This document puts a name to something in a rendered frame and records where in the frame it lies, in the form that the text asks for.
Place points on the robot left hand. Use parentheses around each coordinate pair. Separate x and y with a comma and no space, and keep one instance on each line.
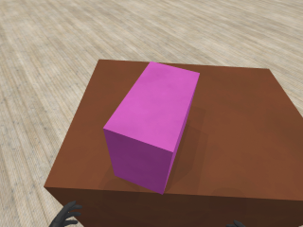
(60,219)

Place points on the pedestal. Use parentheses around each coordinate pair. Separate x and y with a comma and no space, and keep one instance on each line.
(240,156)

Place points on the carton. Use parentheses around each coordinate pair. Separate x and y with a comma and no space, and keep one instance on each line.
(145,131)

